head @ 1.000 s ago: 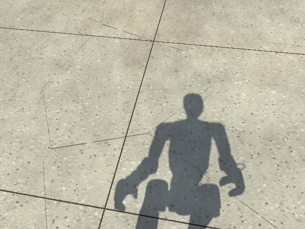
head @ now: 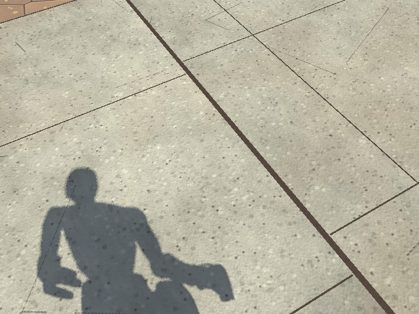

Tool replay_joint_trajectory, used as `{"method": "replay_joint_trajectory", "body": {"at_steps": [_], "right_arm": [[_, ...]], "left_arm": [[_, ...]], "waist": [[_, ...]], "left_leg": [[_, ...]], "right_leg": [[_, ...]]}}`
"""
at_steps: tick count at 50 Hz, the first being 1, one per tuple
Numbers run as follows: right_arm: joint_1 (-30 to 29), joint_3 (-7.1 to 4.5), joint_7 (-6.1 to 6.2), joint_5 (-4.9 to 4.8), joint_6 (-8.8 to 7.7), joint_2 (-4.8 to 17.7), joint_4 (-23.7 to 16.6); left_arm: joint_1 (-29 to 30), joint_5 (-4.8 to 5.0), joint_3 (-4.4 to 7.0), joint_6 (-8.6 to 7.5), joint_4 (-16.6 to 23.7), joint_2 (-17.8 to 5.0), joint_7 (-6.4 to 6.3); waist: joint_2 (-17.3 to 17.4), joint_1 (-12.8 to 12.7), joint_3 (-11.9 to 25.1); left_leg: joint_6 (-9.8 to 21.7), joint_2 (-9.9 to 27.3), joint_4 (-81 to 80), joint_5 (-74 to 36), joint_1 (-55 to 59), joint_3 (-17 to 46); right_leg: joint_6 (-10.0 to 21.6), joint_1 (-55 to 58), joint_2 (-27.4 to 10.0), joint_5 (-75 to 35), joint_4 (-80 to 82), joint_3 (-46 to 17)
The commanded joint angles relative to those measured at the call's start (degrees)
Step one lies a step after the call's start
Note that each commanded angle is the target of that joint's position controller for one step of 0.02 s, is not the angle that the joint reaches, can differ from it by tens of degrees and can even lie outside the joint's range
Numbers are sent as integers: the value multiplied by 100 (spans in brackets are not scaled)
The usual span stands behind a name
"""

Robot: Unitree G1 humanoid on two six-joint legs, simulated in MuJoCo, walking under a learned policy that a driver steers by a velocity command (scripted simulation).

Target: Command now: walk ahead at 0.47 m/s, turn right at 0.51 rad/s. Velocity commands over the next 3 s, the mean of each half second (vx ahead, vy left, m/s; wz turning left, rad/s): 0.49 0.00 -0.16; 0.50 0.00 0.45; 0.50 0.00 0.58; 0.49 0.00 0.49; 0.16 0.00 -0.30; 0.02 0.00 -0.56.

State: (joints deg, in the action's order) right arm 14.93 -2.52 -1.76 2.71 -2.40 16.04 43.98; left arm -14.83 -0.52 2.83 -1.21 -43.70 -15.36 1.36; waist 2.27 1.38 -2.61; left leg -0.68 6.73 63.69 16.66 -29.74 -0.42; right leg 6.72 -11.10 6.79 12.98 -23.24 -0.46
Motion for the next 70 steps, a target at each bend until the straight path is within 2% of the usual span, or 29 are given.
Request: {"method": "replay_joint_trajectory", "body": {"at_steps": [1, 11, 14, 16, 17, 18, 19, 20, 21, 22, 24, 28, 31, 37, 40, 42, 43, 44, 45, 46, 47, 49, 54, 60, 64, 67, 68, 69, 70], "right_arm": [[313, -140, -30, 35, 99, 501, -221], [-1823, 56, -115, -78, 18, 237, -838], [-1574, 37, -71, -108, -30, 358, -801], [-447, -72, 66, -143, -62, 611, -430], [489, -123, 150, -127, -109, 708, -162], [1419, -223, 260, -9, -123, 1117, 6], [1410, -365, 218, 39, -103, 1573, 86], [953, -277, 113, -233, -59, 1081, 66], [366, -215, 81, -273, -60, 793, -25], [181, -163, 54, -224, -79, 555, -22], [217, -104, 74, -220, -137, 414, 147], [528, -191, 85, -275, -217, 668, 320], [778, -224, 91, -290, -180, 696, 380], [1282, -307, 113, -221, -133, 801, 422], [1039, -361, 172, -175, -101, 922, 286], [810, -370, 152, -205, -123, 944, 209], [779, -284, 109, -289, -169, 630, 69], [1256, -158, 125, -452, -170, 54, -131], [1360, -200, 167, -286, -80, 475, -79], [1002, -246, 150, -195, -14, 641, 4], [696, -236, 83, -179, -4, 557, -38], [558, -234, -28, -83, 101, 448, -72], [-32, -187, -175, -51, 245, 311, -353], [-1168, -44, -298, -78, 209, 139, -759], [-1687, -8, -332, -41, 203, 176, -1000], [-1297, -78, -242, 11, 197, 308, -952], [-665, -147, -190, 31, 156, 415, -776], [341, -266, -106, 83, 110, 624, -444], [834, -458, -3, 93, 113, 1287, -392]], "left_arm": [[-201, 68, 208, -227, 232, -829, -46], [-1451, 3, 92, -312, -407, -733, -187], [-1272, -48, 86, -323, -495, -865, -254], [-1152, -122, 101, -324, -550, -985, -265], [-996, -113, 108, -321, -545, -1029, -246], [-1040, -97, 28, -357, -389, -764, -221], [-1825, 85, -23, -338, -395, -315, -155], [-1355, -170, 17, -351, -385, -748, -168], [-888, -159, 18, -371, -268, -726, -134], [-574, -182, -22, -390, -202, -668, -111], [-512, -251, -62, -294, -114, -525, -55], [-197, -257, -142, -150, 48, -362, -10], [740, -220, -199, -140, 373, -313, -3], [1762, -113, -242, -203, 723, -339, -11], [1493, -90, -185, -282, 728, -519, -47], [458, -118, -69, -390, 440, -760, -141], [-353, -252, 45, -458, 366, -1161, -236], [-704, -356, 178, -375, 387, -1666, -298], [-539, -259, 202, -271, 337, -1472, -280], [-192, -216, 78, -260, 428, -895, -249], [51, -186, 5, -282, 416, -599, -217], [42, -156, -36, -350, 298, -446, -215], [-315, -53, 50, -518, 59, -556, -156], [-576, -70, 99, -480, -168, -628, -143], [-892, -74, 159, -396, -355, -817, -195], [-997, -94, 206, -272, -469, -1060, -249], [-1001, -81, 217, -219, -472, -1132, -260], [-945, -78, 199, -192, -398, -1108, -261], [-1091, -21, 70, -214, -46, -602, -188]], "waist": [[-501, 65, 239], [-560, -618, -208], [-629, -334, -134], [-735, 150, 458], [-636, 632, 919], [-53, 888, 1646], [1403, 343, 2060], [448, 256, 1519], [136, 41, 712], [-206, 4, 387], [-102, -259, 165], [54, -310, 145], [73, -89, -101], [188, 327, 65], [301, 104, 171], [51, -404, 590], [-563, -731, 1288], [-1732, -592, 1915], [-1544, -413, 1737], [-701, -363, 954], [-480, -303, 524], [-866, -163, 264], [-773, -119, 225], [-738, -322, -89], [-717, -456, -225], [-838, -216, 141], [-791, 62, 531], [-499, 514, 1110], [559, 541, 1820]], "left_leg": [[-128, 1, -156, -434, -699, -34], [148, -393, -2541, -1722, -1083, -361], [473, -695, -3108, -1331, -161, -396], [699, -1061, -3229, -780, 1156, -435], [863, -903, -3604, -1041, 2316, -327], [1159, 262, -3566, -442, 3692, 926], [2149, 1660, -4111, -522, 4886, 3973], [2035, 1359, -4639, -216, 4325, 4415], [1934, 1194, -4724, -185, 3526, 3439], [1829, 921, -4855, -752, 2983, 2901], [1634, 462, -5051, -1532, 2264, 2195], [1690, 182, -5333, -1884, 1797, 1682], [1555, -8, -5491, -1646, 1633, 1549], [1281, -27, -4892, -2333, 2243, 1715], [1075, 86, -4434, -2498, 2280, 2041], [859, -250, -3325, -2692, 1972, 1930], [696, -632, -1916, -1880, 1455, 1502], [489, -1429, -379, 1163, -198, 686], [534, -1113, 385, 1478, -904, 535], [545, -792, 592, 926, -986, 615], [493, -630, 418, 500, -865, 560], [381, -413, 176, 225, -607, 466], [236, -309, 116, -414, -1054, 359], [247, -279, -1566, -1467, -935, -49], [534, -411, -2458, -1039, -586, -494], [884, -943, -2816, -185, 304, -830], [1041, -1193, -3048, -96, 1059, -840], [1243, -1208, -3398, -257, 2467, -563], [1778, 362, -3625, 764, 4334, 1718]], "right_leg": [[696, 529, -1346, -2370, 1138, -1373], [298, 1529, -1454, -3658, 1170, -1215], [186, 1661, -1580, -4816, 850, -1103], [77, 1743, -1512, -6217, -378, -1013], [32, 1352, -1351, -5791, -1506, -787], [-10, 400, -1015, -3853, -3185, -540], [-319, -1635, 223, 1223, -5276, -210], [-195, -2194, -125, 1294, -5521, -618], [-207, -2388, -469, 743, -5296, -559], [-229, -2329, -641, 516, -5025, -439], [-378, -2015, -869, 443, -4513, -374], [-708, -2003, -1011, 279, -3614, -119], [-904, -2216, -1074, -487, -2545, 1], [-945, -2012, -803, -1115, -1313, 16], [-800, -1267, -674, -602, -771, -108], [-585, 207, -626, -412, -164, -135], [-296, 1362, -1656, 458, 106, -1118], [246, 2786, -3173, 1211, 519, -3348], [525, 2392, -3308, 1977, 819, -4330], [409, 1694, -2978, 2025, 883, -3496], [280, 1124, -2642, 1171, 982, -2600], [69, 607, -2202, -99, 1149, -1465], [209, 694, -2205, -1574, 1357, -473], [102, 737, -2032, -1926, 1426, 567], [-18, 1213, -2206, -2490, 1172, 916], [-135, 1584, -2242, -4948, -111, 1278], [-164, 1484, -2210, -5284, -1092, 1372], [-319, 748, -2076, -4465, -2496, 1482], [-598, -1324, -1617, -1271, -4450, 1489]]}}
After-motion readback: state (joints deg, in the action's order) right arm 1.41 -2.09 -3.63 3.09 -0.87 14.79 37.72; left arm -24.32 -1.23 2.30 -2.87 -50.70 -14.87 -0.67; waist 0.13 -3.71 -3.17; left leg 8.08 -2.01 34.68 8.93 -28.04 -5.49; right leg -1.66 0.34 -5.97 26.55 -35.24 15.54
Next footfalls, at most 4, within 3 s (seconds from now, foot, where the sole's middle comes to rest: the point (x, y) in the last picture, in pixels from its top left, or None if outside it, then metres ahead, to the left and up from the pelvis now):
0.34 left None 0.39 0.07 -0.78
0.86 right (260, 254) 0.66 -0.12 -0.78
1.38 left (174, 210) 0.84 0.18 -0.78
1.92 right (164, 140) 1.19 0.23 -0.78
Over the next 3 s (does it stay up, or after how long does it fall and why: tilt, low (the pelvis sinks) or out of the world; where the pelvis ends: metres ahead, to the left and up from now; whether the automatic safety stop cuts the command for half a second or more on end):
stays up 1.12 0.27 0.00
